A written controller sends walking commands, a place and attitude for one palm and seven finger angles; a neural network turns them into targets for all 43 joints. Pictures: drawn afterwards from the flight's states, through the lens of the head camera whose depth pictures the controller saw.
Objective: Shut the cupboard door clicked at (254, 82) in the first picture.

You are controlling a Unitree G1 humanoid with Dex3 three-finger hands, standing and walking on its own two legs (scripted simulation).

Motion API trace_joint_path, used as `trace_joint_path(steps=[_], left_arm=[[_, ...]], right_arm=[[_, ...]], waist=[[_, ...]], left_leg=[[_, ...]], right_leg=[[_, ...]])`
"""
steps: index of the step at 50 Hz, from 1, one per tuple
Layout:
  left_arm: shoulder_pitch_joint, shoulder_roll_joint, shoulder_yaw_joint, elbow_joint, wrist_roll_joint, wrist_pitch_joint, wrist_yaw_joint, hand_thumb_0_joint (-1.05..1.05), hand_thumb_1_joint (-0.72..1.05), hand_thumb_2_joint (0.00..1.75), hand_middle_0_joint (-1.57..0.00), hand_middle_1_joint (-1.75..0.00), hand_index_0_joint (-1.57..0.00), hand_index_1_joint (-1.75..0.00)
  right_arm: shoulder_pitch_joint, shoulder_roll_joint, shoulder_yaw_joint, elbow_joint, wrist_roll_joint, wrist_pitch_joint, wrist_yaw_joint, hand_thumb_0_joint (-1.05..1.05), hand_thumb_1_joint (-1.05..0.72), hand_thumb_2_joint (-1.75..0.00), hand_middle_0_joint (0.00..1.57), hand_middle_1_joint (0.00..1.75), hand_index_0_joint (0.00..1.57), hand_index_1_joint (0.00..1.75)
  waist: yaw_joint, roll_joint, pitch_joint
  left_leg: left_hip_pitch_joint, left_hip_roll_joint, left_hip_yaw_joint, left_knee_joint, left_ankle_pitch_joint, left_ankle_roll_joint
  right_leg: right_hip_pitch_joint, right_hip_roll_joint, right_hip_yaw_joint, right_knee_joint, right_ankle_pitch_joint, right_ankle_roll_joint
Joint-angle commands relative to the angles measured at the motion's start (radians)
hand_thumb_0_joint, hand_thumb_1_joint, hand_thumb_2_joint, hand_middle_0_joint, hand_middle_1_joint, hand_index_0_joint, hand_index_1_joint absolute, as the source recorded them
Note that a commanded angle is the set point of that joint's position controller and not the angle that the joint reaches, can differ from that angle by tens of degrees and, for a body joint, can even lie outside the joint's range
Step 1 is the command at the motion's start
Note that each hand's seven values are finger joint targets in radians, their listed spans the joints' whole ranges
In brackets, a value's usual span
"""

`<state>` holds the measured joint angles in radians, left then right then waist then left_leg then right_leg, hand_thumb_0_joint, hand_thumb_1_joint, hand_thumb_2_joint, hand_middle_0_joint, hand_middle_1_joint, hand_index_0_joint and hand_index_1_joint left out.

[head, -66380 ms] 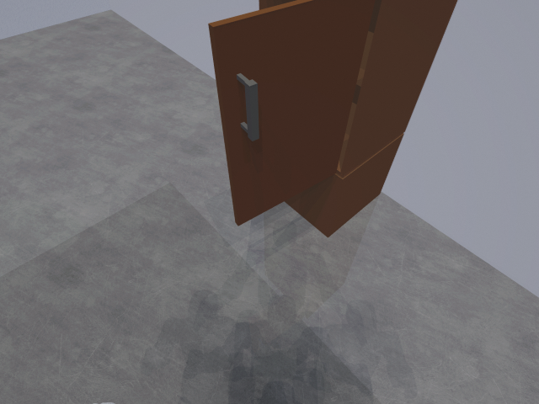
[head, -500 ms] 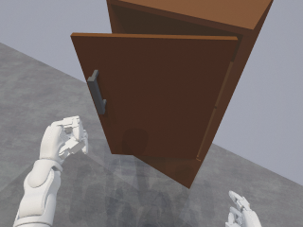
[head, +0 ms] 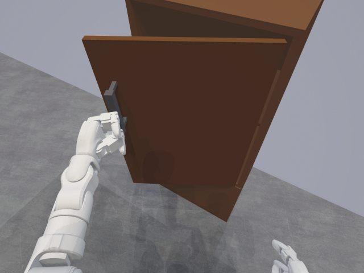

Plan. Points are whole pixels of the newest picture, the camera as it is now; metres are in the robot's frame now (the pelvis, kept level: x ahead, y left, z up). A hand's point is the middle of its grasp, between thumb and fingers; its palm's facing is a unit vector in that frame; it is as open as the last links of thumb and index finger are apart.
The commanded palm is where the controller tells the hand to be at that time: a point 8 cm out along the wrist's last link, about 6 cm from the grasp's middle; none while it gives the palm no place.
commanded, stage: bring the fist close to the handle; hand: left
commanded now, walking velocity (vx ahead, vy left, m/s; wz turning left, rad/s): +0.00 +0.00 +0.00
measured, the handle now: (117, 109) +0.47 +0.19 +0.10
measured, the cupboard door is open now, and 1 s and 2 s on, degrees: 28 24 10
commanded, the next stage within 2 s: push the door shut along its arc in 0.38 s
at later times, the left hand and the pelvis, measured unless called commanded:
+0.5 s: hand (115, 143) +0.36 +0.16 +0.11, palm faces +0.01 -1.00 +0.00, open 3.1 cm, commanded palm +0.34 +0.21 +0.10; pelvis -0.01 -0.01 +0.00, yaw +0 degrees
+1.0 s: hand (124, 118) +0.43 +0.16 +0.11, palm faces -0.12 -0.99 +0.00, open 3.2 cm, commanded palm +0.42 +0.20 +0.10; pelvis -0.01 +0.00 -0.01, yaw +0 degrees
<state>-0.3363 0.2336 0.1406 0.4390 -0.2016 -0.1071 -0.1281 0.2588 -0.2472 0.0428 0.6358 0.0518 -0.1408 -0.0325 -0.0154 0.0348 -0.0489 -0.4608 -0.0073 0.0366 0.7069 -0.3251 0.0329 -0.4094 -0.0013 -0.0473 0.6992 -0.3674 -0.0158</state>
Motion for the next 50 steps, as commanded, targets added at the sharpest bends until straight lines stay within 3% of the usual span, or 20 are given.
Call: trace_joint_path(steps=[1, 6, 7, 8, 9, 11, 14, 16, 22, 25, 26, 27, 31, 33, 34, 38, 40, 41, 44, 50], left_arm=[[-0.314, 0.146, 0.067, -0.19, -0.011, -0.075, 0.007, 0.0, 0.9, 0.9, -1.3, -1.5, -1.3, -1.5], [-0.296, 0.182, 0.102, -0.205, -0.004, -0.122, 0.018, 0.0, 0.9, 0.9, -1.3, -1.5, -1.3, -1.5], [-0.321, 0.183, 0.094, -0.222, -0.001, -0.13, 0.019, 0.0, 0.9, 0.9, -1.3, -1.5, -1.3, -1.5], [-0.323, 0.164, 0.077, -0.215, -0.001, -0.133, 0.016, 0.0, 0.9, 0.9, -1.3, -1.5, -1.3, -1.5], [-0.331, 0.173, 0.083, -0.202, -0.002, -0.134, 0.013, 0.0, 0.9, 0.9, -1.3, -1.5, -1.3, -1.5], [-0.316, 0.225, 0.127, -0.178, -0.006, -0.132, 0.007, 0.0, 0.9, 0.9, -1.3, -1.5, -1.3, -1.5], [-0.344, 0.187, 0.093, -0.201, -0.024, -0.135, -0.02, 0.0, 0.9, 0.9, -1.3, -1.5, -1.3, -1.5], [-0.328, 0.194, 0.095, -0.203, -0.035, -0.139, -0.037, 0.0, 0.9, 0.9, -1.3, -1.5, -1.3, -1.5], [-0.335, 0.186, 0.083, -0.115, -0.049, -0.129, -0.064, 0.0, 0.9, 0.9, -1.3, -1.5, -1.3, -1.5], [-0.395, 0.218, 0.1, -0.095, -0.048, -0.129, -0.067, 0.0, 0.9, 0.9, -1.3, -1.5, -1.3, -1.5], [-0.43, 0.258, 0.117, -0.096, -0.04, -0.135, -0.068, 0.0, 0.9, 0.9, -1.3, -1.5, -1.3, -1.5], [-0.487, 0.243, 0.091, -0.106, -0.036, -0.143, -0.073, 0.0, 0.9, 0.9, -1.3, -1.5, -1.3, -1.5], [-0.629, 0.287, 0.102, -0.039, -0.035, -0.176, -0.091, 0.0, 0.9, 0.9, -1.3, -1.5, -1.3, -1.5], [-0.684, 0.254, 0.067, 0.017, -0.034, -0.183, -0.105, 0.0, 0.9, 0.9, -1.3, -1.5, -1.3, -1.5], [-0.704, 0.254, 0.063, 0.062, -0.035, -0.182, -0.114, 0.0, 0.9, 0.9, -1.3, -1.5, -1.3, -1.5], [-0.708, 0.272, 0.086, 0.209, -0.034, -0.16, -0.143, 0.0, 0.9, 0.9, -1.3, -1.5, -1.3, -1.5], [-0.683, 0.3, 0.121, 0.25, -0.038, -0.154, -0.16, 0.0, 0.9, 0.9, -1.3, -1.5, -1.3, -1.5], [-0.664, 0.347, 0.162, 0.275, -0.038, -0.153, -0.164, 0.0, 0.9, 0.9, -1.3, -1.5, -1.3, -1.5], [-0.759, 0.286, 0.101, 0.28, -0.035, -0.166, -0.187, 0.0, 0.9, 0.9, -1.3, -1.5, -1.3, -1.5], [-0.861, 0.279, 0.074, 0.37, -0.021, -0.191, -0.206, 0.0, 0.9, 0.9, -1.3, -1.5, -1.3, -1.5]], right_arm=[[-0.037, -0.146, -0.057, -0.145, 0.001, -0.033, -0.008, 0.0, -0.9, -0.9, 0.2, 0.3, 0.2, 0.3], [-0.034, -0.141, -0.058, -0.151, -0.002, -0.018, -0.001, 0.0, -0.9, -0.9, 0.2, 0.3, 0.2, 0.3], [-0.04, -0.138, -0.057, -0.152, 0.0, -0.015, -0.001, 0.0, -0.9, -0.9, 0.2, 0.3, 0.2, 0.3], [-0.04, -0.136, -0.057, -0.152, 0.002, -0.013, 0.0, 0.0, -0.9, -0.9, 0.2, 0.3, 0.2, 0.3], [-0.043, -0.138, -0.057, -0.15, 0.004, -0.011, -0.001, 0.0, -0.9, -0.9, 0.2, 0.3, 0.2, 0.3], [-0.037, -0.149, -0.06, -0.148, 0.002, -0.003, -0.007, 0.0, -0.9, -0.9, 0.2, 0.3, 0.2, 0.3], [-0.048, -0.14, -0.06, -0.155, 0.007, -0.004, -0.011, 0.0, -0.9, -0.9, 0.2, 0.3, 0.2, 0.3], [-0.046, -0.145, -0.06, -0.154, 0.008, -0.006, -0.013, 0.0, -0.9, -0.9, 0.2, 0.3, 0.2, 0.3], [-0.046, -0.147, -0.057, -0.143, 0.015, -0.005, -0.017, 0.0, -0.9, -0.9, 0.2, 0.3, 0.2, 0.3], [-0.052, -0.15, -0.056, -0.142, 0.016, 0.001, -0.021, 0.0, -0.9, -0.9, 0.2, 0.3, 0.2, 0.3], [-0.048, -0.157, -0.055, -0.139, 0.014, 0.004, -0.024, 0.0, -0.9, -0.9, 0.2, 0.3, 0.2, 0.3], [-0.054, -0.151, -0.051, -0.14, 0.015, 0.004, -0.026, 0.0, -0.9, -0.9, 0.2, 0.3, 0.2, 0.3], [-0.036, -0.156, -0.049, -0.116, 0.012, 0.007, -0.036, 0.0, -0.9, -0.9, 0.2, 0.3, 0.2, 0.3], [-0.033, -0.153, -0.045, -0.111, 0.015, 0.003, -0.035, 0.0, -0.9, -0.9, 0.2, 0.3, 0.2, 0.3], [-0.025, -0.157, -0.046, -0.103, 0.016, 0.003, -0.036, 0.0, -0.9, -0.9, 0.2, 0.3, 0.2, 0.3], [0.015, -0.17, -0.052, -0.093, 0.013, 0.011, -0.03, 0.0, -0.9, -0.9, 0.2, 0.3, 0.2, 0.3], [0.031, -0.176, -0.054, -0.102, 0.01, 0.018, -0.024, 0.0, -0.9, -0.9, 0.2, 0.3, 0.2, 0.3], [0.044, -0.185, -0.057, -0.102, 0.007, 0.025, -0.025, 0.0, -0.9, -0.9, 0.2, 0.3, 0.2, 0.3], [0.055, -0.18, -0.059, -0.104, 0.01, 0.029, -0.02, 0.0, -0.9, -0.9, 0.2, 0.3, 0.2, 0.3], [0.103, -0.195, -0.069, -0.08, 0.008, 0.04, -0.017, 0.0, -0.9, -0.9, 0.2, 0.3, 0.2, 0.3]], waist=[[0.019, -0.033, -0.287], [0.028, -0.052, -0.291], [0.019, -0.02, -0.273], [0.015, -0.032, -0.264], [0.013, -0.014, -0.239], [0.017, -0.056, -0.243], [0.009, -0.023, -0.27], [0.011, -0.023, -0.28], [-0.008, -0.066, -0.195], [-0.013, -0.059, -0.195], [-0.014, -0.04, -0.205], [-0.024, -0.018, -0.227], [-0.047, -0.02, -0.248], [-0.056, 0.013, -0.254], [-0.062, -0.005, -0.252], [-0.056, -0.034, -0.295], [-0.04, -0.044, -0.323], [-0.032, -0.07, -0.337], [-0.059, -0.031, -0.32], [-0.095, -0.044, -0.303]], left_leg=[[0.204, 0.013, -0.069, -0.087, 0.245, -0.011], [0.179, 0.01, -0.046, -0.083, 0.258, -0.005], [0.175, 0.01, -0.044, -0.086, 0.25, -0.005], [0.17, 0.009, -0.045, -0.089, 0.226, -0.004], [0.161, 0.008, -0.041, -0.09, 0.198, -0.004], [0.145, 0.006, -0.04, -0.093, 0.178, 0.001], [0.161, -0.001, -0.032, -0.088, 0.188, 0.002], [0.167, -0.003, -0.031, -0.082, 0.195, 0.005], [0.119, -0.005, -0.037, -0.084, 0.116, 0.007], [0.105, -0.008, -0.036, -0.081, 0.078, 0.007], [0.109, -0.008, -0.039, -0.079, 0.078, 0.008], [0.12, -0.008, -0.041, -0.078, 0.08, 0.008], [0.122, -0.003, -0.05, -0.061, 0.079, 0.008], [0.127, -0.003, -0.06, -0.062, 0.063, 0.005], [0.123, -0.001, -0.064, -0.059, 0.06, 0.003], [0.103, -0.003, -0.068, -0.044, 0.107, 0.004], [0.084, -0.005, -0.063, -0.036, 0.15, 0.004], [0.081, -0.005, -0.061, -0.03, 0.171, 0.006], [0.087, -0.003, -0.058, -0.019, 0.185, 0.006], [0.082, 0.005, -0.074, -0.004, 0.15, 0.006]], right_leg=[[0.04, 0.015, 0.008, -0.076, 0.303, -0.012], [0.073, 0.016, 0.021, -0.071, 0.343, -0.008], [0.063, 0.013, 0.024, -0.072, 0.34, -0.008], [0.055, 0.015, 0.024, -0.076, 0.319, -0.007], [0.042, 0.015, 0.028, -0.085, 0.295, -0.007], [0.063, 0.016, 0.035, -0.098, 0.281, -0.005], [0.079, 0.012, 0.042, -0.099, 0.308, -0.004], [0.086, 0.014, 0.045, -0.102, 0.319, -0.003], [0.035, 0.008, 0.051, -0.125, 0.237, 0.004], [0.028, 0.001, 0.065, -0.136, 0.181, 0.005], [0.029, 0.002, 0.068, -0.132, 0.175, 0.003], [0.027, -0.001, 0.067, -0.124, 0.179, 0.002], [0.008, 0.004, 0.069, -0.114, 0.178, 0.003], [-0.022, 0.007, 0.06, -0.105, 0.156, -0.003], [-0.032, 0.009, 0.055, -0.103, 0.153, -0.004], [-0.025, 0.006, 0.049, -0.079, 0.21, -0.004], [0.005, 0.005, 0.05, -0.062, 0.266, -0.004], [0.028, 0.005, 0.053, -0.058, 0.295, -0.004], [-0.029, 0.01, 0.043, -0.046, 0.307, -0.003], [-0.12, 0.021, 0.032, -0.037, 0.237, -0.005]])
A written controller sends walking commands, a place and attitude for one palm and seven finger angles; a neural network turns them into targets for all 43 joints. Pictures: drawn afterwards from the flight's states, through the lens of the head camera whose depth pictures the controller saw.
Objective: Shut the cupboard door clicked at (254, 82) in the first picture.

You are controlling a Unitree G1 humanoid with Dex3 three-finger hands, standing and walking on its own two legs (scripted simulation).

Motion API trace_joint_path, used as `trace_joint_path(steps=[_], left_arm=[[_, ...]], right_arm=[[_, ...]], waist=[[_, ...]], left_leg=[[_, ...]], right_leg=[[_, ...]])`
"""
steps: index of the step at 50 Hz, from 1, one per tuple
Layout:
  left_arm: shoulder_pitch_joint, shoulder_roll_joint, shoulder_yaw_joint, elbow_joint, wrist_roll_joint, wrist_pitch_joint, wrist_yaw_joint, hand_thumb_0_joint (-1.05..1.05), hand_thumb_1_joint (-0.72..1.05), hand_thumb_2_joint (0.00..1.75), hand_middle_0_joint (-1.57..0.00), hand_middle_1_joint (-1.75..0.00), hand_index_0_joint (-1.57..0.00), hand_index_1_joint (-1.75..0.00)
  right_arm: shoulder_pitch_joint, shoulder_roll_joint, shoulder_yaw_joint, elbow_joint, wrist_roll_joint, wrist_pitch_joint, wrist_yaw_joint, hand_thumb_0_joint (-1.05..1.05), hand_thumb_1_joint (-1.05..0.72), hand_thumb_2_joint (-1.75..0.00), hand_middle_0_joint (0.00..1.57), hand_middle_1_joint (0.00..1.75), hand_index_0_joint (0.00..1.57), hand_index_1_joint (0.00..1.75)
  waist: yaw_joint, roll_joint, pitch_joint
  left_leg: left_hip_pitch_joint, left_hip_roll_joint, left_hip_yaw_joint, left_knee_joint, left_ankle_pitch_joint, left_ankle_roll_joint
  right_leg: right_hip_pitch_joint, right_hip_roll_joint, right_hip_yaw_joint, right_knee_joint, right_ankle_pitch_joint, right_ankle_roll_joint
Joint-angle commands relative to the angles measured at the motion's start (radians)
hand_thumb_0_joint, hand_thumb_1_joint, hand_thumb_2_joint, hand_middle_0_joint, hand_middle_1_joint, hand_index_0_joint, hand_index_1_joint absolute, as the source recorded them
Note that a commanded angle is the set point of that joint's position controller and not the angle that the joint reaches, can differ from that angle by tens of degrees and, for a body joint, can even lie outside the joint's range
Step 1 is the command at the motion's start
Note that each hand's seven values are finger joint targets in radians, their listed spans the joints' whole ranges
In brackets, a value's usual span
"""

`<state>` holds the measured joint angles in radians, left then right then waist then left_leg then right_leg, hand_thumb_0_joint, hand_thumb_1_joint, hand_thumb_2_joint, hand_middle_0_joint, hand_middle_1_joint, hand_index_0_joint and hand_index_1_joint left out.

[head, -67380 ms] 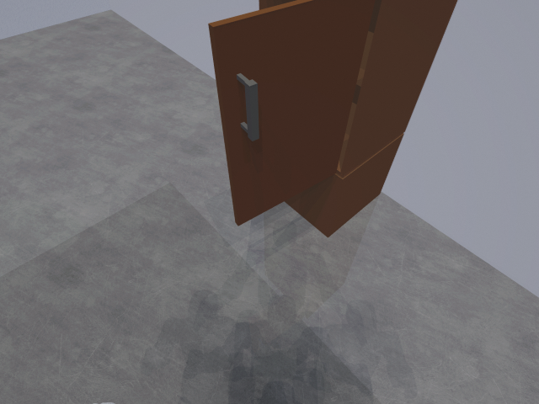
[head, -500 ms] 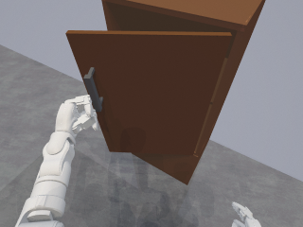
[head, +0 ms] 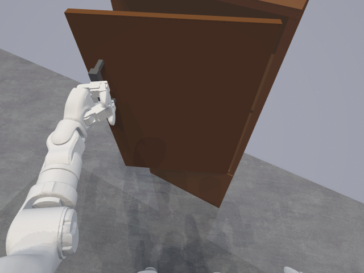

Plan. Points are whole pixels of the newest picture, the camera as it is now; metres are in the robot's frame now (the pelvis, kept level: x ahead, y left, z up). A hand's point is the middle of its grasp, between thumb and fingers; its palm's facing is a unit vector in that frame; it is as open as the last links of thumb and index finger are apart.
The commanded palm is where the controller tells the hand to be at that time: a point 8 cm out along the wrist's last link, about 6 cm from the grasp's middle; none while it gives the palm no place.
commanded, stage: push the door shut along its arc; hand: left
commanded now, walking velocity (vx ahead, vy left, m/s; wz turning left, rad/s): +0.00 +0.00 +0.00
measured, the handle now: (104, 89) +0.51 +0.19 +0.11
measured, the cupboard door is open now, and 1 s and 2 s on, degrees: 24 10 3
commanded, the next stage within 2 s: pull the fist back off the door in 1.36 s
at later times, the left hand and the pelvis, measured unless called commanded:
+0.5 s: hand (121, 95) +0.49 +0.15 +0.11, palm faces -0.24 -0.97 -0.01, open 3.2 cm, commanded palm +0.49 +0.18 +0.11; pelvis -0.01 +0.01 -0.02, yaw +0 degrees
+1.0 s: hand (148, 76) +0.55 +0.08 +0.12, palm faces -0.35 -0.94 +0.02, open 3.0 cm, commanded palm +0.55 +0.13 +0.11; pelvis +0.01 +0.00 -0.02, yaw -2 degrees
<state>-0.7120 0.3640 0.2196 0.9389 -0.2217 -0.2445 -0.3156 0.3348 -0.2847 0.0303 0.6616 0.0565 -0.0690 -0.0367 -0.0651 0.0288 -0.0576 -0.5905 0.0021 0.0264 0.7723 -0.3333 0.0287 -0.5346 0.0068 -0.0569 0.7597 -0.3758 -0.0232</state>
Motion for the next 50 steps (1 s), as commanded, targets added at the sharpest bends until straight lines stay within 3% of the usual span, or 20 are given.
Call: trace_joint_path(steps=[1, 4, 6, 8, 12, 15, 17, 19, 23, 29, 31, 34, 36, 38, 42, 47, 50], left_arm=[[-0.518, 0.163, 0.004, -0.124, 0.002, -0.057, -0.02, 0.0, 0.9, 0.9, -1.3, -1.5, -1.3, -1.5], [-0.554, 0.159, -0.009, -0.09, 0.005, -0.063, -0.037, 0.0, 0.9, 0.9, -1.3, -1.5, -1.3, -1.5], [-0.594, 0.183, 0.002, -0.053, 0.008, -0.064, -0.045, 0.0, 0.9, 0.9, -1.3, -1.5, -1.3, -1.5], [-0.645, 0.152, -0.032, -0.044, 0.007, -0.065, -0.058, 0.0, 0.9, 0.9, -1.3, -1.5, -1.3, -1.5], [-0.705, 0.201, -0.008, -0.001, 0.015, -0.071, -0.067, 0.0, 0.9, 0.9, -1.3, -1.5, -1.3, -1.5], [-0.777, 0.147, -0.064, 0.013, 0.021, -0.075, -0.074, 0.0, 0.9, 0.9, -1.3, -1.5, -1.3, -1.5], [-0.792, 0.18, -0.037, 0.017, 0.025, -0.08, -0.075, 0.0, 0.9, 0.9, -1.3, -1.5, -1.3, -1.5], [-0.832, 0.165, -0.055, 0.032, 0.026, -0.076, -0.08, 0.0, 0.9, 0.9, -1.3, -1.5, -1.3, -1.5], [-0.906, 0.147, -0.078, 0.027, 0.033, -0.079, -0.079, 0.0, 0.9, 0.9, -1.3, -1.5, -1.3, -1.5], [-0.99, 0.172, -0.06, 0.074, 0.042, -0.064, -0.067, 0.0, 0.9, 0.9, -1.3, -1.5, -1.3, -1.5], [-1.009, 0.216, -0.031, 0.089, 0.048, -0.067, -0.069, 0.0, 0.9, 0.9, -1.3, -1.5, -1.3, -1.5], [-1.023, 0.229, -0.018, 0.115, 0.056, -0.061, -0.077, 0.0, 0.9, 0.9, -1.3, -1.5, -1.3, -1.5], [-1.028, 0.286, 0.027, 0.109, 0.061, -0.066, -0.077, 0.0, 0.9, 0.9, -1.3, -1.5, -1.3, -1.5], [-1.008, 0.284, 0.03, 0.108, 0.069, -0.064, -0.083, 0.0, 0.9, 0.9, -1.3, -1.5, -1.3, -1.5], [-0.959, 0.356, 0.094, 0.149, 0.082, -0.051, -0.088, 0.0, 0.9, 0.9, -1.3, -1.5, -1.3, -1.5], [-0.937, 0.373, 0.098, 0.171, 0.098, -0.036, -0.1, 0.0, 0.9, 0.9, -1.3, -1.5, -1.3, -1.5], [-0.983, 0.339, 0.06, 0.14, 0.093, -0.039, -0.122, 0.0, 0.9, 0.9, -1.3, -1.5, -1.3, -1.5]], right_arm=[[0.037, -0.163, -0.059, -0.099, 0.001, -0.03, -0.014, 0.0, -0.9, -0.9, 0.2, 0.3, 0.2, 0.3], [0.049, -0.164, -0.06, -0.091, 0.0, -0.03, -0.01, 0.0, -0.9, -0.9, 0.2, 0.3, 0.2, 0.3], [0.065, -0.173, -0.062, -0.076, -0.003, -0.027, -0.013, 0.0, -0.9, -0.9, 0.2, 0.3, 0.2, 0.3], [0.068, -0.172, -0.061, -0.072, -0.002, -0.03, -0.012, 0.0, -0.9, -0.9, 0.2, 0.3, 0.2, 0.3], [0.088, -0.184, -0.061, -0.06, -0.006, -0.03, -0.013, 0.0, -0.9, -0.9, 0.2, 0.3, 0.2, 0.3], [0.096, -0.182, -0.059, -0.05, -0.009, -0.038, -0.008, 0.0, -0.9, -0.9, 0.2, 0.3, 0.2, 0.3], [0.111, -0.189, -0.063, -0.045, -0.013, -0.04, -0.008, 0.0, -0.9, -0.9, 0.2, 0.3, 0.2, 0.3], [0.119, -0.19, -0.064, -0.038, -0.013, -0.042, -0.008, 0.0, -0.9, -0.9, 0.2, 0.3, 0.2, 0.3], [0.136, -0.192, -0.065, -0.024, -0.017, -0.05, -0.005, 0.0, -0.9, -0.9, 0.2, 0.3, 0.2, 0.3], [0.168, -0.2, -0.063, -0.002, -0.026, -0.059, -0.004, 0.0, -0.9, -0.9, 0.2, 0.3, 0.2, 0.3], [0.184, -0.205, -0.062, 0.002, -0.03, -0.057, -0.006, 0.0, -0.9, -0.9, 0.2, 0.3, 0.2, 0.3], [0.193, -0.202, -0.062, 0.002, -0.033, -0.057, -0.002, 0.0, -0.9, -0.9, 0.2, 0.3, 0.2, 0.3], [0.208, -0.205, -0.063, -0.002, -0.038, -0.053, -0.002, 0.0, -0.9, -0.9, 0.2, 0.3, 0.2, 0.3], [0.211, -0.199, -0.064, -0.008, -0.04, -0.047, 0.003, 0.0, -0.9, -0.9, 0.2, 0.3, 0.2, 0.3], [0.229, -0.202, -0.063, -0.027, -0.043, -0.027, 0.006, 0.0, -0.9, -0.9, 0.2, 0.3, 0.2, 0.3], [0.239, -0.199, -0.065, -0.043, -0.043, 0.0, 0.005, 0.0, -0.9, -0.9, 0.2, 0.3, 0.2, 0.3], [0.24, -0.198, -0.071, -0.042, -0.044, 0.007, 0.001, 0.0, -0.9, -0.9, 0.2, 0.3, 0.2, 0.3]], waist=[[-0.05, -0.025, -0.309], [-0.057, 0.02, -0.334], [-0.073, 0.0, -0.327], [-0.092, 0.008, -0.331], [-0.103, 0.012, -0.342], [-0.127, 0.075, -0.346], [-0.125, 0.071, -0.392], [-0.142, 0.059, -0.388], [-0.155, 0.107, -0.428], [-0.18, 0.084, -0.429], [-0.177, 0.094, -0.45], [-0.179, 0.092, -0.469], [-0.17, 0.103, -0.51], [-0.164, 0.119, -0.537], [-0.147, 0.082, -0.535], [-0.155, 0.041, -0.479], [-0.175, 0.028, -0.493]], left_leg=[[0.223, -0.006, -0.065, -0.06, 0.166, 0.012], [0.238, -0.002, -0.076, -0.055, 0.165, 0.005], [0.233, 0.001, -0.081, -0.046, 0.156, 0.009], [0.228, 0.002, -0.084, -0.041, 0.137, 0.009], [0.212, 0.008, -0.1, -0.029, 0.126, 0.009], [0.246, 0.012, -0.116, -0.021, 0.114, 0.003], [0.267, 0.016, -0.128, -0.009, 0.143, 0.003], [0.263, 0.021, -0.134, -0.004, 0.131, 0.002], [0.307, 0.026, -0.154, 0.012, 0.164, -0.003], [0.28, 0.028, -0.159, 0.027, 0.15, 0.002], [0.276, 0.024, -0.161, 0.039, 0.19, 0.003], [0.273, 0.027, -0.161, 0.051, 0.207, 0.002], [0.274, 0.021, -0.155, 0.067, 0.259, 0.004], [0.284, 0.022, -0.148, 0.077, 0.309, 0.002], [0.235, 0.018, -0.132, 0.083, 0.346, 0.006], [0.156, 0.01, -0.095, 0.093, 0.334, 0.016], [0.142, 0.004, -0.087, 0.099, 0.313, 0.023]], right_leg=[[-0.006, 0.014, 0.043, -0.093, 0.247, 0.001], [-0.039, 0.016, 0.035, -0.081, 0.225, -0.003], [-0.066, 0.02, 0.034, -0.082, 0.207, -0.003], [-0.093, 0.019, 0.035, -0.08, 0.189, 0.0], [-0.129, 0.021, 0.032, -0.067, 0.162, -0.002], [-0.202, 0.024, 0.024, -0.055, 0.126, -0.005], [-0.21, 0.025, 0.022, -0.045, 0.137, -0.006], [-0.233, 0.027, 0.018, -0.04, 0.127, -0.006], [-0.28, 0.029, 0.013, -0.024, 0.131, -0.009], [-0.308, 0.031, 0.011, -0.019, 0.12, -0.005], [-0.3, 0.034, 0.01, -0.006, 0.138, -0.01], [-0.304, 0.036, 0.013, 0.0, 0.149, -0.008], [-0.28, 0.038, 0.016, 0.011, 0.185, -0.011], [-0.268, 0.039, 0.019, 0.016, 0.228, -0.008], [-0.217, 0.044, 0.022, 0.024, 0.28, -0.005], [-0.176, 0.048, 0.034, 0.012, 0.338, 0.004], [-0.156, 0.049, 0.044, 0.005, 0.355, 0.009]])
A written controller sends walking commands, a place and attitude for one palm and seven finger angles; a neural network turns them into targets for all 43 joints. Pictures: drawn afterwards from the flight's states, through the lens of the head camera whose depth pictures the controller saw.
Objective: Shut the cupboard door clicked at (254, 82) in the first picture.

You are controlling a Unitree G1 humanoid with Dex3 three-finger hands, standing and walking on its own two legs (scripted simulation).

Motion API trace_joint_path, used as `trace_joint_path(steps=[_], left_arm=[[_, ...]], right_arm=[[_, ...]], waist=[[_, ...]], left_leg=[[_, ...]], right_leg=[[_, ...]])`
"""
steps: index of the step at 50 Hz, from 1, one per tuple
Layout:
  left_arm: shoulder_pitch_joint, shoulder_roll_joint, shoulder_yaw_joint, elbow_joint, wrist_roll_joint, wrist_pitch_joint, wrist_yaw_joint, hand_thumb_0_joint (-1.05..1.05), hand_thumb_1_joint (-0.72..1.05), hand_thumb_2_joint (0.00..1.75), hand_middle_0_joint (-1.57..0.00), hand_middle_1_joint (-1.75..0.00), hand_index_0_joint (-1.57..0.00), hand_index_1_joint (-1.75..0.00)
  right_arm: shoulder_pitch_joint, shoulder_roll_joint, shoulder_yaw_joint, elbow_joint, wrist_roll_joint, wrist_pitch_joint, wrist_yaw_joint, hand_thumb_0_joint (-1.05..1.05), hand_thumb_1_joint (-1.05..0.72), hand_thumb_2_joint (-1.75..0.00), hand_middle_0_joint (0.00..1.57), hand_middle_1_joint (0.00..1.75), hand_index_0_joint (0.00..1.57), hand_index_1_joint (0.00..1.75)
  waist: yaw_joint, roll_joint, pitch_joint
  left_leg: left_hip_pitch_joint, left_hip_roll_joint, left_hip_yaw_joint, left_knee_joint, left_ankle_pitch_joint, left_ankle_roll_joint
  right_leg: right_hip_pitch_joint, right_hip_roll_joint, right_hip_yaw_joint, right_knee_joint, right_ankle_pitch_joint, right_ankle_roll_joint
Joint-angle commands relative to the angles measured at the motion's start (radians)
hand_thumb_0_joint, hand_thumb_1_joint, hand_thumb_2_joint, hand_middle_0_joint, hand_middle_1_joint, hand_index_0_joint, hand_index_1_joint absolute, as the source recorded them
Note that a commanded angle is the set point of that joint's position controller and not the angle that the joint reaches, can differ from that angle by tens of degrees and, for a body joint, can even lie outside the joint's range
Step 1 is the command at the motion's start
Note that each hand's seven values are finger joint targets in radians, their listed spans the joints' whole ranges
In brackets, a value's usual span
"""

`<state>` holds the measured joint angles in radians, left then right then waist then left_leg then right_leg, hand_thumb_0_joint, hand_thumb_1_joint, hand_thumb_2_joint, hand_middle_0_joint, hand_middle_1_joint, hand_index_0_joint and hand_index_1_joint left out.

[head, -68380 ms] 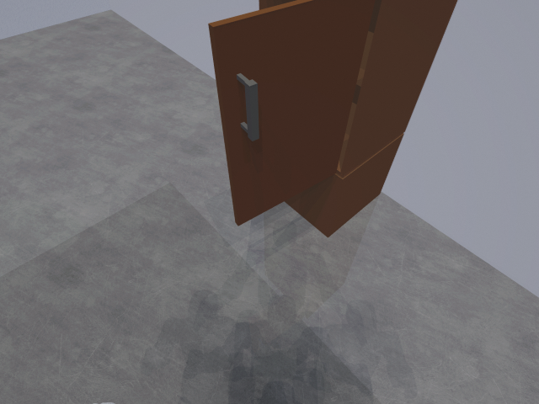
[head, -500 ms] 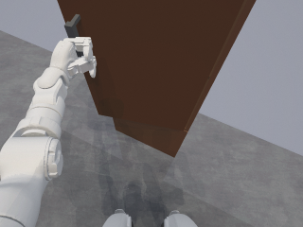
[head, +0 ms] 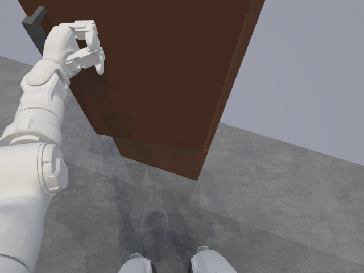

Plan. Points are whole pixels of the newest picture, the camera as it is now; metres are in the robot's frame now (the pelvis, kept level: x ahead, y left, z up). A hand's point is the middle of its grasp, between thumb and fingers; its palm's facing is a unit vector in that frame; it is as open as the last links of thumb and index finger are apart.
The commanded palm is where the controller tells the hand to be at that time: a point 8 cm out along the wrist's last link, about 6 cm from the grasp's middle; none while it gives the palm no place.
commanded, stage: push the door shut along its arc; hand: left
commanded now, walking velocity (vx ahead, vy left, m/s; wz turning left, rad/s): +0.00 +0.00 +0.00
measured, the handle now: (51, 45) +0.58 +0.19 +0.13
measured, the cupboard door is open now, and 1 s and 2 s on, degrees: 10 3 3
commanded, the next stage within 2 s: pull the fist back off the door in 0.36 s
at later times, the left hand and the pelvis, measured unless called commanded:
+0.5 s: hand (101, 51) +0.54 +0.09 +0.15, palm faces -0.36 -0.93 +0.04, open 3.2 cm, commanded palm +0.57 +0.11 +0.13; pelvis -0.01 -0.01 -0.01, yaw +1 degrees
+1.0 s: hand (113, 47) +0.54 +0.07 +0.15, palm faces +0.07 -1.00 +0.01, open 3.1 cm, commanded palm +0.49 +0.11 +0.13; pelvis +0.01 -0.01 +0.01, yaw -1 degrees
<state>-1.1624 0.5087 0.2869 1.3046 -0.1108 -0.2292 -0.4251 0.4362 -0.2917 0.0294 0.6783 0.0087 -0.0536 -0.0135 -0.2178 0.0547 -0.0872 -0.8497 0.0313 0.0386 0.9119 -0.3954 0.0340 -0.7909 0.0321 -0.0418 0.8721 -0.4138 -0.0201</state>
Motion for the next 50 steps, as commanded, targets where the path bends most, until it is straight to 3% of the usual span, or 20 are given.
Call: trace_joint_path(steps=[1, 7, 10, 14, 15, 19, 23, 24, 25, 28, 30, 32, 33, 35, 37, 40, 42, 44, 47, 50], left_arm=[[-0.559, 0.189, -0.012, -0.241, -0.024, -0.063, -0.023, 0.0, 0.9, 0.9, -1.3, -1.5, -1.3, -1.5], [-0.623, 0.181, -0.037, -0.237, -0.05, -0.047, -0.076, 0.0, 0.9, 0.9, -1.3, -1.5, -1.3, -1.5], [-0.65, 0.173, -0.055, -0.182, -0.051, -0.028, -0.085, 0.0, 0.9, 0.9, -1.3, -1.5, -1.3, -1.5], [-0.693, 0.143, -0.077, -0.157, -0.053, -0.023, -0.08, 0.0, 0.9, 0.9, -1.3, -1.5, -1.3, -1.5], [-0.713, 0.155, -0.071, -0.162, -0.053, -0.025, -0.08, 0.0, 0.9, 0.9, -1.3, -1.5, -1.3, -1.5], [-0.748, 0.085, -0.12, -0.166, -0.05, -0.027, -0.084, 0.0, 0.9, 0.9, -1.3, -1.5, -1.3, -1.5], [-0.797, 0.083, -0.126, -0.189, -0.043, -0.026, -0.081, 0.0, 0.9, 0.9, -1.3, -1.5, -1.3, -1.5], [-0.827, 0.13, 0.08, -0.188, -0.108, 0.012, 0.118, 0.0, 0.9, 0.9, -1.3, -1.5, -1.3, -1.5], [-0.796, 0.103, 0.054, -0.168, -0.07, 0.027, 0.221, 0.0, 0.9, 0.9, -1.3, -1.5, -1.3, -1.5], [-0.775, -0.003, 0.044, -0.18, -0.015, 0.022, 0.413, 0.0, 0.9, 0.9, -1.3, -1.5, -1.3, -1.5], [-0.756, 0.006, 0.054, -0.224, 0.073, -0.021, 0.548, 0.0, 0.9, 0.9, -1.3, -1.5, -1.3, -1.5], [-0.719, 0.0, 0.015, -0.247, 0.173, -0.078, 0.619, 0.0, 0.9, 0.9, -1.3, -1.5, -1.3, -1.5], [-0.696, -0.01, -0.006, -0.238, 0.2, -0.093, 0.625, 0.0, 0.9, 0.9, -1.3, -1.5, -1.3, -1.5], [-0.646, 0.044, 0.01, -0.22, 0.218, -0.104, 0.605, 0.0, 0.9, 0.9, -1.3, -1.5, -1.3, -1.5], [-0.608, 0.064, 0.023, -0.189, 0.192, -0.085, 0.561, 0.0, 0.9, 0.9, -1.3, -1.5, -1.3, -1.5], [-0.575, 0.088, 0.07, -0.208, 0.12, -0.064, 0.511, 0.0, 0.9, 0.9, -1.3, -1.5, -1.3, -1.5], [-0.543, 0.099, 0.11, -0.253, 0.079, -0.088, 0.502, 0.0, 0.9, 0.9, -1.3, -1.5, -1.3, -1.5], [-0.527, 0.113, 0.13, -0.334, 0.07, -0.14, 0.51, 0.0, 0.9, 0.9, -1.3, -1.5, -1.3, -1.5], [-0.386, 0.022, 0.065, -0.369, 0.101, -0.207, 0.521, 0.0, 0.9, 0.9, -1.3, -1.5, -1.3, -1.5], [-0.202, -0.069, 0.003, -0.328, 0.109, -0.186, 0.506, 0.0, 0.9, 0.9, -1.3, -1.5, -1.3, -1.5]], right_arm=[[0.14, -0.187, -0.07, -0.058, 0.002, -0.013, -0.025, 0.0, -0.9, -0.9, 0.2, 0.3, 0.2, 0.3], [0.129, -0.188, -0.068, -0.019, 0.002, -0.025, -0.039, 0.0, -0.9, -0.9, 0.2, 0.3, 0.2, 0.3], [0.123, -0.189, -0.062, 0.002, 0.002, -0.033, -0.048, 0.0, -0.9, -0.9, 0.2, 0.3, 0.2, 0.3], [0.115, -0.19, -0.059, 0.024, -0.001, -0.051, -0.052, 0.0, -0.9, -0.9, 0.2, 0.3, 0.2, 0.3], [0.119, -0.192, -0.06, 0.029, -0.002, -0.056, -0.054, 0.0, -0.9, -0.9, 0.2, 0.3, 0.2, 0.3], [0.106, -0.188, -0.061, 0.049, -0.004, -0.07, -0.054, 0.0, -0.9, -0.9, 0.2, 0.3, 0.2, 0.3], [0.107, -0.19, -0.065, 0.065, -0.007, -0.084, -0.053, 0.0, -0.9, -0.9, 0.2, 0.3, 0.2, 0.3], [0.16, -0.145, -0.055, 0.023, -0.001, -0.085, -0.033, 0.0, -0.9, -0.9, 0.2, 0.3, 0.2, 0.3], [0.175, -0.143, -0.053, 0.021, -0.009, -0.083, -0.013, 0.0, -0.9, -0.9, 0.2, 0.3, 0.2, 0.3], [0.204, -0.136, -0.067, 0.015, -0.041, -0.076, 0.031, 0.0, -0.9, -0.9, 0.2, 0.3, 0.2, 0.3], [0.22, -0.132, -0.071, 0.005, -0.07, -0.068, 0.063, 0.0, -0.9, -0.9, 0.2, 0.3, 0.2, 0.3], [0.233, -0.13, -0.077, -0.001, -0.091, -0.059, 0.092, 0.0, -0.9, -0.9, 0.2, 0.3, 0.2, 0.3], [0.24, -0.133, -0.08, -0.003, -0.095, -0.051, 0.103, 0.0, -0.9, -0.9, 0.2, 0.3, 0.2, 0.3], [0.246, -0.144, -0.086, -0.018, -0.089, -0.028, 0.108, 0.0, -0.9, -0.9, 0.2, 0.3, 0.2, 0.3], [0.246, -0.151, -0.086, -0.034, -0.072, -0.005, 0.1, 0.0, -0.9, -0.9, 0.2, 0.3, 0.2, 0.3], [0.226, -0.146, -0.085, -0.058, -0.048, 0.012, 0.08, 0.0, -0.9, -0.9, 0.2, 0.3, 0.2, 0.3], [0.223, -0.137, -0.081, -0.067, -0.043, 0.012, 0.07, 0.0, -0.9, -0.9, 0.2, 0.3, 0.2, 0.3], [0.217, -0.128, -0.083, -0.069, -0.046, 0.007, 0.067, 0.0, -0.9, -0.9, 0.2, 0.3, 0.2, 0.3], [0.207, -0.115, -0.091, -0.067, -0.048, 0.0, 0.076, 0.0, -0.9, -0.9, 0.2, 0.3, 0.2, 0.3], [0.199, -0.117, -0.101, -0.072, -0.041, 0.015, 0.088, 0.0, -0.9, -0.9, 0.2, 0.3, 0.2, 0.3]], waist=[[-0.022, 0.026, -0.481], [-0.041, 0.062, -0.504], [-0.06, 0.044, -0.443], [-0.079, 0.059, -0.433], [-0.084, 0.056, -0.441], [-0.094, 0.107, -0.476], [-0.102, 0.125, -0.523], [-0.074, 0.141, -0.535], [-0.072, 0.137, -0.534], [-0.083, 0.105, -0.52], [-0.063, 0.125, -0.555], [-0.055, 0.157, -0.587], [-0.059, 0.15, -0.578], [-0.046, 0.104, -0.572], [-0.044, 0.048, -0.552], [-0.014, -0.017, -0.538], [0.009, -0.033, -0.538], [0.027, -0.023, -0.542], [0.046, 0.02, -0.505], [0.062, -0.027, -0.437]], left_leg=[[0.425, -0.029, -0.1, -0.034, 0.401, 0.02], [0.463, -0.026, -0.099, -0.02, 0.39, 0.023], [0.403, -0.024, -0.095, -0.013, 0.332, 0.025], [0.396, -0.02, -0.098, 0.003, 0.308, 0.028], [0.391, -0.018, -0.099, 0.007, 0.311, 0.029], [0.433, -0.014, -0.107, 0.033, 0.335, 0.028], [0.465, -0.012, -0.114, 0.051, 0.361, 0.029], [0.368, 0.003, -0.123, 0.043, 0.297, 0.014], [0.349, 0.005, -0.131, 0.024, 0.286, 0.005], [0.355, 0.005, -0.148, 0.026, 0.307, -0.001], [0.358, 0.0, -0.142, 0.043, 0.333, -0.004], [0.389, -0.001, -0.142, 0.05, 0.386, -0.01], [0.389, -0.001, -0.135, 0.045, 0.381, -0.01], [0.358, -0.011, -0.114, 0.017, 0.343, -0.005], [0.32, -0.022, -0.096, -0.017, 0.31, 0.003], [0.278, -0.031, -0.071, -0.064, 0.239, 0.007], [0.287, -0.032, -0.063, -0.088, 0.252, 0.007], [0.302, -0.033, -0.055, -0.096, 0.274, 0.006], [0.379, -0.03, -0.047, -0.097, 0.338, 0.002], [0.376, -0.032, -0.034, -0.119, 0.337, 0.001]], right_leg=[[0.096, 0.026, 0.03, -0.105, 0.404, 0.002], [0.069, 0.027, 0.031, -0.114, 0.392, 0.006], [0.046, 0.025, 0.032, -0.119, 0.348, 0.011], [0.0, 0.025, 0.029, -0.113, 0.306, 0.011], [0.0, 0.025, 0.029, -0.107, 0.308, 0.012], [-0.072, 0.028, 0.019, -0.084, 0.289, 0.008], [-0.105, 0.033, 0.011, -0.066, 0.287, 0.006], [-0.065, 0.018, 0.032, -0.091, 0.251, 0.006], [-0.046, 0.019, 0.03, -0.076, 0.24, 0.009], [-0.093, 0.019, 0.01, -0.058, 0.23, 0.017], [-0.102, 0.017, 0.005, -0.038, 0.239, 0.016], [-0.117, 0.02, 0.001, -0.018, 0.259, 0.011], [-0.111, 0.021, 0.0, -0.025, 0.262, 0.009], [-0.018, 0.023, 0.011, -0.048, 0.284, 0.008], [0.073, 0.025, 0.023, -0.083, 0.32, 0.01], [0.198, 0.027, 0.043, -0.134, 0.321, 0.015], [0.25, 0.03, 0.046, -0.147, 0.35, 0.015], [0.285, 0.028, 0.05, -0.147, 0.387, 0.016], [0.24, 0.031, 0.035, -0.138, 0.422, 0.009], [0.253, 0.03, 0.027, -0.156, 0.431, 0.008]])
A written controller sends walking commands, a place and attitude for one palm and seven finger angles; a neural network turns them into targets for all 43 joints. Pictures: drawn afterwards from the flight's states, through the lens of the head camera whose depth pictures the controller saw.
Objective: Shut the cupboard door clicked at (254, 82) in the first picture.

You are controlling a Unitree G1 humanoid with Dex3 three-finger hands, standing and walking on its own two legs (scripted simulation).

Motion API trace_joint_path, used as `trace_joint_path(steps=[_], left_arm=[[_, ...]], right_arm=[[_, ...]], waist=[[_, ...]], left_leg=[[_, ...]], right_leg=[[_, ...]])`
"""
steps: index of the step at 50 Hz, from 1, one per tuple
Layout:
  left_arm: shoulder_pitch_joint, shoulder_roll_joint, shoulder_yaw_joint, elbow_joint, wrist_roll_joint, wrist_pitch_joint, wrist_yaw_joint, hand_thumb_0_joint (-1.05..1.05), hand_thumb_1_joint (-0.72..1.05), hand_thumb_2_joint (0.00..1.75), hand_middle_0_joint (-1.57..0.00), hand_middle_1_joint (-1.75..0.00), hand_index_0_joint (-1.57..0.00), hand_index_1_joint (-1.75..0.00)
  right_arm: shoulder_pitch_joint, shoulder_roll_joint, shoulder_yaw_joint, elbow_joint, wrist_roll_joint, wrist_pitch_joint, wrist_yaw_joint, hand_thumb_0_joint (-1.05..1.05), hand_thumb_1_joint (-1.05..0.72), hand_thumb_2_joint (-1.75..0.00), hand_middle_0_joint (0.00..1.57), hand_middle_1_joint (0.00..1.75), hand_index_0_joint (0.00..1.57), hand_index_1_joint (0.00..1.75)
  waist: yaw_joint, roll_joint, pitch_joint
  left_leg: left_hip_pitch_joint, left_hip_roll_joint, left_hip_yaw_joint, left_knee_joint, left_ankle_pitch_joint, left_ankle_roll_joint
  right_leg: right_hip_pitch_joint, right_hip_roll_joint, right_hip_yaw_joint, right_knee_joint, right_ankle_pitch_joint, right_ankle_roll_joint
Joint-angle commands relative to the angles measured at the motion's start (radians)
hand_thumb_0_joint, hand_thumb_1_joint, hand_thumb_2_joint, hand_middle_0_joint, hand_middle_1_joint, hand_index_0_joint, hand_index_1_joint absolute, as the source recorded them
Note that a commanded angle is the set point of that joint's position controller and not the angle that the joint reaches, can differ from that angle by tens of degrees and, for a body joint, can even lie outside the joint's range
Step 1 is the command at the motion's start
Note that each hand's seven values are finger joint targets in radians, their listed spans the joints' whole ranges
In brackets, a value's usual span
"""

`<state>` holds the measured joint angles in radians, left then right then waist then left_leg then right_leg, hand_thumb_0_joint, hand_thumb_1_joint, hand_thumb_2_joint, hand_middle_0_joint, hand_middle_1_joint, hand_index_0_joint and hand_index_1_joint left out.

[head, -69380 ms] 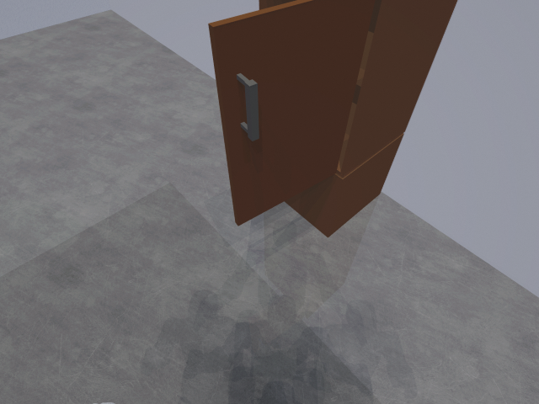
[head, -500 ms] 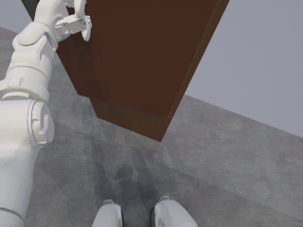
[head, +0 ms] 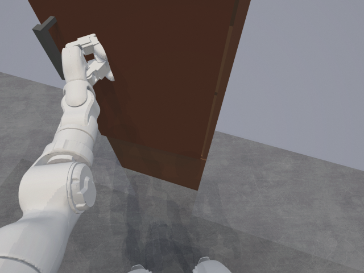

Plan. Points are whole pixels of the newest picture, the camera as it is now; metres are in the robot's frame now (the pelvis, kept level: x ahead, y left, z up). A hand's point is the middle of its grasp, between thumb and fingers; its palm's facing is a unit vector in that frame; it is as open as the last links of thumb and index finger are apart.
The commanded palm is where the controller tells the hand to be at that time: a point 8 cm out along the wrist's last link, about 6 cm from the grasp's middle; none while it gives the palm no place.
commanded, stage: pull the fist back off the door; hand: left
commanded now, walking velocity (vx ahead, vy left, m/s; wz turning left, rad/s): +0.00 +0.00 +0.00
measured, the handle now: (59, 50) +0.62 +0.20 +0.12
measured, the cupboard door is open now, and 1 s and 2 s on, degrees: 3 3 3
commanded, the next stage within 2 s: draw the hand back to the body in 0.34 s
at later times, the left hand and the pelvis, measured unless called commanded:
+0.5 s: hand (107, 88) +0.47 +0.09 +0.13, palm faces +0.07 -1.00 +0.00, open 3.1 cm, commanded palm +0.43 +0.14 +0.13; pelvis +0.00 +0.00 +0.01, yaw +2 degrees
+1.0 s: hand (48, 141) +0.34 +0.16 +0.17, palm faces +0.05 -1.00 -0.05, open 3.1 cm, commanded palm +0.29 +0.22 +0.17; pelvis +0.00 +0.00 +0.03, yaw +2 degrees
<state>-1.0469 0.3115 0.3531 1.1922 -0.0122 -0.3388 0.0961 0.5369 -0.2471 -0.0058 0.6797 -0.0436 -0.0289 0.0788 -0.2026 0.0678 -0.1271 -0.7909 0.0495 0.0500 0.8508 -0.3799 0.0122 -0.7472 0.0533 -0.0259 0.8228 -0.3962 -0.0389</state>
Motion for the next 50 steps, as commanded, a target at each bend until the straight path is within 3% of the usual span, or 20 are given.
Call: trace_joint_path(steps=[1, 5, 8, 12, 14, 16, 18, 19, 20, 23, 27, 31, 33, 35, 37, 41, 44, 48, 49, 50], left_arm=[[-0.253, 0.1, -0.074, -0.197, 0.001, -0.054, -0.023, 0.0, 0.9, 0.9, -1.3, -1.5, -1.3, -1.5], [-0.231, 0.037, -0.108, -0.284, -0.068, 0.016, -0.05, 0.0, 0.9, 0.9, -1.3, -1.5, -1.3, -1.5], [-0.338, -0.003, -0.149, -0.444, -0.095, -0.027, -0.03, 0.0, 0.9, 0.9, -1.3, -1.5, -1.3, -1.5], [-0.337, -0.034, -0.209, -0.653, -0.072, -0.124, 0.002, 0.0, 0.9, 0.9, -1.3, -1.5, -1.3, -1.5], [-0.292, -0.04, -0.224, -0.592, -0.053, -0.117, 0.008, 0.0, 0.9, 0.9, -1.3, -1.5, -1.3, -1.5], [-0.276, -0.013, -0.212, -0.467, -0.035, -0.07, 0.01, 0.0, 0.9, 0.9, -1.3, -1.5, -1.3, -1.5], [-0.289, -0.04, -0.232, -0.368, -0.034, -0.013, 0.009, 0.0, 0.9, 0.9, -1.3, -1.5, -1.3, -1.5], [-0.272, -0.007, -0.197, -0.327, -0.04, 0.011, 0.01, 0.0, 0.9, 0.9, -1.3, -1.5, -1.3, -1.5], [-0.295, -0.026, -0.205, -0.323, -0.053, 0.028, 0.01, 0.0, 0.9, 0.9, -1.3, -1.5, -1.3, -1.5], [-0.311, -0.005, -0.148, -0.361, -0.098, 0.014, 0.007, 0.0, 0.9, 0.9, -1.3, -1.5, -1.3, -1.5], [-0.045, 0.039, -0.1, -0.533, -0.095, -0.063, -0.023, 0.0, 0.9, 0.9, -1.3, -1.5, -1.3, -1.5], [0.21, 0.053, -0.112, -0.627, -0.081, -0.015, -0.074, 0.0, 0.9, 0.9, -1.3, -1.5, -1.3, -1.5], [0.221, 0.029, -0.138, -0.691, -0.116, 0.052, -0.103, 0.0, 0.9, 0.9, -1.3, -1.5, -1.3, -1.5], [0.184, 0.03, -0.151, -0.814, -0.153, 0.099, -0.123, 0.0, 0.9, 0.9, -1.3, -1.5, -1.3, -1.5], [0.16, 0.021, -0.167, -0.948, -0.182, 0.112, -0.133, 0.0, 0.9, 0.9, -1.3, -1.5, -1.3, -1.5], [0.22, 0.022, -0.214, -1.115, -0.181, 0.093, -0.145, 0.0, 0.9, 0.9, -1.3, -1.5, -1.3, -1.5], [0.365, 0.018, -0.216, -1.089, -0.187, 0.129, -0.165, 0.0, 0.9, 0.9, -1.27, -1.47, -1.27, -1.47], [0.517, 0.033, -0.188, -1.091, -0.212, 0.252, -0.192, 0.0, 0.9, 0.9, -1.16, -1.35, -1.16, -1.35], [0.542, 0.077, -0.242, -1.241, -0.127, 0.204, -0.135, 0.0, 0.9, 0.9, -1.13, -1.32, -1.13, -1.32], [0.653, 0.083, -0.205, -1.198, -0.121, 0.207, -0.106, 0.0, 0.9, 0.9, -1.11, -1.29, -1.11, -1.29]], right_arm=[[0.093, -0.163, -0.07, -0.079, 0.017, -0.001, -0.005, 0.0, -0.9, -0.9, 0.2, 0.3, 0.2, 0.3], [0.04, -0.163, -0.075, -0.103, 0.042, 0.019, -0.018, 0.0, -0.9, -0.9, 0.2, 0.3, 0.2, 0.3], [-0.001, -0.149, -0.071, -0.1, 0.047, 0.008, -0.032, 0.0, -0.9, -0.9, 0.2, 0.3, 0.2, 0.3], [-0.052, -0.137, -0.076, -0.093, 0.044, -0.023, -0.035, 0.0, -0.9, -0.9, 0.2, 0.3, 0.2, 0.3], [-0.066, -0.137, -0.075, -0.073, 0.045, -0.025, -0.037, 0.0, -0.9, -0.9, 0.2, 0.3, 0.2, 0.3], [-0.064, -0.144, -0.071, -0.057, 0.051, -0.015, -0.044, 0.0, -0.9, -0.9, 0.2, 0.3, 0.2, 0.3], [-0.085, -0.14, -0.063, -0.065, 0.058, -0.003, -0.049, 0.0, -0.9, -0.9, 0.2, 0.3, 0.2, 0.3], [-0.093, -0.144, -0.059, -0.07, 0.063, 0.002, -0.053, 0.0, -0.9, -0.9, 0.2, 0.3, 0.2, 0.3], [-0.101, -0.142, -0.054, -0.078, 0.064, 0.006, -0.056, 0.0, -0.9, -0.9, 0.2, 0.3, 0.2, 0.3], [-0.119, -0.139, -0.046, -0.094, 0.06, 0.002, -0.062, 0.0, -0.9, -0.9, 0.2, 0.3, 0.2, 0.3], [-0.136, -0.134, -0.047, -0.146, 0.054, -0.013, -0.048, 0.0, -0.9, -0.9, 0.2, 0.3, 0.2, 0.3], [-0.163, -0.135, -0.052, -0.184, 0.072, 0.004, -0.039, 0.0, -0.9, -0.9, 0.2, 0.3, 0.2, 0.3], [-0.197, -0.134, -0.049, -0.199, 0.09, 0.013, -0.05, 0.0, -0.9, -0.9, 0.2, 0.3, 0.2, 0.3], [-0.236, -0.134, -0.047, -0.214, 0.101, 0.018, -0.069, 0.0, -0.9, -0.9, 0.2, 0.3, 0.2, 0.3], [-0.279, -0.123, -0.04, -0.223, 0.108, 0.005, -0.089, 0.0, -0.9, -0.9, 0.2, 0.3, 0.2, 0.3], [-0.314, -0.116, -0.027, -0.211, 0.107, -0.034, -0.114, 0.0, -0.9, -0.9, 0.2, 0.3, 0.2, 0.3], [-0.353, -0.116, -0.018, -0.206, 0.115, -0.05, -0.118, 0.0, -0.9, -0.9, 0.2, 0.3, 0.2, 0.3], [-0.409, -0.122, -0.004, -0.232, 0.129, -0.044, -0.123, 0.0, -0.9, -0.9, 0.2, 0.3, 0.2, 0.3], [-0.431, -0.093, -0.004, -0.246, 0.114, -0.033, -0.135, 0.0, -0.9, -0.9, 0.2, 0.3, 0.2, 0.3], [-0.437, -0.097, -0.003, -0.238, 0.108, -0.02, -0.142, 0.0, -0.9, -0.9, 0.2, 0.3, 0.2, 0.3]], waist=[[0.057, -0.036, -0.379], [0.061, -0.103, -0.314], [0.049, -0.056, -0.318], [0.064, 0.045, -0.443], [0.054, 0.0, -0.396], [0.045, -0.054, -0.301], [0.036, -0.107, -0.243], [0.054, -0.107, -0.244], [0.047, -0.113, -0.251], [0.078, -0.085, -0.348], [0.161, -0.074, -0.463], [0.187, -0.158, -0.352], [0.171, -0.191, -0.263], [0.162, -0.174, -0.24], [0.166, -0.094, -0.239], [0.163, -0.018, -0.218], [0.18, -0.038, -0.153], [0.214, -0.068, -0.094], [0.2, -0.099, -0.058], [0.207, -0.143, -0.031]], left_leg=[[0.327, -0.054, -0.037, -0.067, 0.332, 0.023], [0.33, -0.061, -0.021, -0.103, 0.296, 0.028], [0.412, -0.059, -0.033, -0.102, 0.323, 0.029], [0.555, -0.051, -0.056, -0.073, 0.424, 0.019], [0.531, -0.046, -0.059, -0.069, 0.399, 0.017], [0.464, -0.05, -0.053, -0.09, 0.315, 0.02], [0.402, -0.057, -0.047, -0.113, 0.247, 0.023], [0.379, -0.061, -0.048, -0.121, 0.225, 0.021], [0.382, -0.062, -0.047, -0.126, 0.228, 0.022], [0.42, -0.067, -0.046, -0.115, 0.305, 0.018], [0.465, -0.066, -0.032, -0.111, 0.455, 0.019], [0.409, -0.066, -0.005, -0.148, 0.417, 0.029], [0.401, -0.065, 0.003, -0.182, 0.338, 0.033], [0.435, -0.066, 0.004, -0.205, 0.288, 0.038], [0.491, -0.069, 0.002, -0.219, 0.267, 0.042], [0.573, -0.06, -0.023, -0.242, 0.261, 0.042], [0.569, -0.058, -0.035, -0.276, 0.208, 0.035], [0.551, -0.064, -0.039, -0.32, 0.164, 0.029], [0.588, -0.063, -0.044, -0.359, 0.184, 0.029], [0.582, -0.058, -0.044, -0.368, 0.178, 0.031]], right_leg=[[0.224, 0.008, 0.009, -0.117, 0.427, 0.025], [0.27, 0.003, 0.018, -0.168, 0.442, 0.035], [0.253, 0.004, 0.013, -0.166, 0.452, 0.033], [0.231, 0.003, 0.003, -0.114, 0.489, 0.024], [0.202, -0.001, 0.002, -0.113, 0.465, 0.028], [0.195, -0.006, 0.007, -0.135, 0.414, 0.034], [0.203, -0.015, 0.012, -0.158, 0.379, 0.039], [0.221, -0.018, 0.017, -0.165, 0.363, 0.036], [0.234, -0.018, 0.016, -0.168, 0.369, 0.036], [0.291, -0.02, 0.017, -0.145, 0.443, 0.029], [0.404, -0.019, 0.018, -0.108, 0.598, 0.023], [0.473, -0.026, 0.022, -0.144, 0.649, 0.033], [0.47, -0.029, 0.025, -0.195, 0.595, 0.047], [0.473, -0.031, 0.034, -0.241, 0.518, 0.051], [0.472, -0.032, 0.039, -0.269, 0.46, 0.049], [0.44, -0.021, 0.021, -0.279, 0.377, 0.032], [0.424, -0.025, 0.011, -0.3, 0.298, 0.028], [0.452, -0.036, 0.006, -0.33, 0.237, 0.026], [0.459, -0.056, 0.045, -0.388, 0.238, 0.033], [0.477, -0.057, 0.043, -0.403, 0.225, 0.038]])
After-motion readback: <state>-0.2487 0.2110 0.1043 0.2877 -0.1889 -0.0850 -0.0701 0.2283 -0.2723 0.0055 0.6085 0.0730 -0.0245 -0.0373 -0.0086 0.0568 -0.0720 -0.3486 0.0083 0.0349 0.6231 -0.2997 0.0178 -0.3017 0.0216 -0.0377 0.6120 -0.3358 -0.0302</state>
